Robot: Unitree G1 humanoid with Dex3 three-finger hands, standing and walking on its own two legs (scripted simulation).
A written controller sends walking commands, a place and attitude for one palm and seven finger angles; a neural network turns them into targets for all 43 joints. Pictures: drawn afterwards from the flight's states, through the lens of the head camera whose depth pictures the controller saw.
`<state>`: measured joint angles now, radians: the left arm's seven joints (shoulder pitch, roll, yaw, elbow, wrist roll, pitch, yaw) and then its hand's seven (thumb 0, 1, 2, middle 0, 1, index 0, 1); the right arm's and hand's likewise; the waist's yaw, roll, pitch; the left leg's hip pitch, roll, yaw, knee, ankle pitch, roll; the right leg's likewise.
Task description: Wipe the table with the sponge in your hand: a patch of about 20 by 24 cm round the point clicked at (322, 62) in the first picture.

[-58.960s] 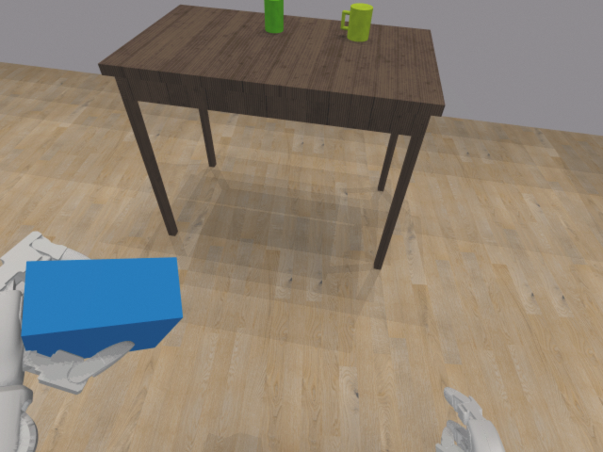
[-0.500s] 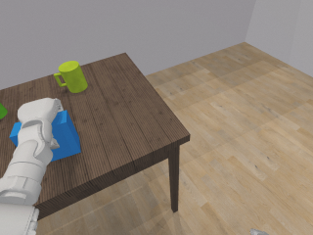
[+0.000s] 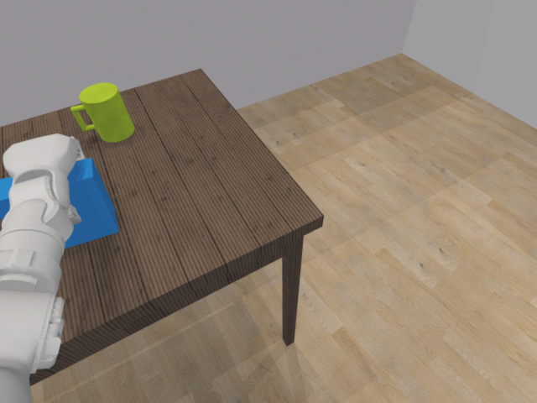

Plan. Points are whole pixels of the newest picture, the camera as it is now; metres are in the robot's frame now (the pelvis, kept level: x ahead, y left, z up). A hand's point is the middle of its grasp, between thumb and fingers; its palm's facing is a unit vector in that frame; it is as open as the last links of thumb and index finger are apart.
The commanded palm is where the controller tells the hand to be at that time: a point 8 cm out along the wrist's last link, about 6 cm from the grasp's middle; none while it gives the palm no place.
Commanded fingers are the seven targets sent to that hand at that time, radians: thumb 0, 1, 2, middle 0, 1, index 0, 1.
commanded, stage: wipe forward along the middle lane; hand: left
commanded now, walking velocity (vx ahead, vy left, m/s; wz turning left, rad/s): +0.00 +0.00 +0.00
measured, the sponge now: (67, 216) +0.40 +0.34 +0.05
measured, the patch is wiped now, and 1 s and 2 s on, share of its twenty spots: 1.00 1.00 1.00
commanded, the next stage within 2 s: slide back across to the first lane in 0.54 s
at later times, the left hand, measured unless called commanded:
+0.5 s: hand (48, 161) +0.47 +0.38 +0.11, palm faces -0.12 -0.02 -0.99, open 10.4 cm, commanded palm +0.47 +0.37 +0.15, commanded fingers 0.00 0.10 1.30 -1.20 -1.60 -1.20 -1.60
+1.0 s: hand (34, 159) +0.47 +0.40 +0.11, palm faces -0.09 -0.03 -1.00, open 10.4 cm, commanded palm +0.46 +0.40 +0.16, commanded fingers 0.00 0.10 1.30 -1.20 -1.60 -1.20 -1.60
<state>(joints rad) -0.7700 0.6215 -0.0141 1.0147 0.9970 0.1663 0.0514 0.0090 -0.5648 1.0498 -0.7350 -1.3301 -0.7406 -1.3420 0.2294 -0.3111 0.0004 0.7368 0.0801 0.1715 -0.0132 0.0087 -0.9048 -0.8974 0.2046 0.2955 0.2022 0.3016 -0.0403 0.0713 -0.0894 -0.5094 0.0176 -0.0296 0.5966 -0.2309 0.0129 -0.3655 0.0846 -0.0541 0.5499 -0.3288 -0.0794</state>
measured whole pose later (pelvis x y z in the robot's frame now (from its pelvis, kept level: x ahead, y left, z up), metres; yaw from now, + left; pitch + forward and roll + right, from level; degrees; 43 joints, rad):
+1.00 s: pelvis +0.02 +0.05 +0.00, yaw -1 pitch +12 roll -3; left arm -0.90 0.72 0.07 1.14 1.06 0.14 0.06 0.01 -0.55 1.05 -0.72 -1.35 -0.72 -1.36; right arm 0.32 -0.28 0.00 0.74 0.06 0.18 0.01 0.01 -0.90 -0.90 0.21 0.30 0.20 0.30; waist -0.09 0.05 -0.10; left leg -0.56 -0.01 0.01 0.61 -0.27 0.06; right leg -0.39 0.05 -0.02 0.51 -0.33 -0.02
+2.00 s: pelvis +0.02 +0.04 +0.01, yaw +0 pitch +8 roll -2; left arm -0.60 0.70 0.09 0.88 0.99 0.07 0.04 0.01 -0.53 1.04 -0.69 -1.37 -0.69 -1.39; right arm 0.22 -0.30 -0.01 0.70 0.08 0.22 0.01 0.01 -0.90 -0.90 0.21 0.30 0.20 0.30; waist -0.01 0.07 -0.09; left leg -0.45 -0.02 -0.01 0.56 -0.25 0.05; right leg -0.28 0.04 -0.03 0.46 -0.32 -0.03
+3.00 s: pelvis +0.03 +0.03 +0.01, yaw +0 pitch +3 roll -1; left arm -0.13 0.57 0.01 0.22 0.89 0.33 0.02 0.01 -0.51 1.04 -0.66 -1.40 -0.67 -1.41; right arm 0.10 -0.30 0.01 0.64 0.08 0.18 0.01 0.01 -0.91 -0.90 0.20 0.30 0.20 0.30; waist 0.05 0.11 -0.07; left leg -0.33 -0.03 -0.01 0.54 -0.25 0.04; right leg -0.17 0.04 -0.03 0.46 -0.34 -0.04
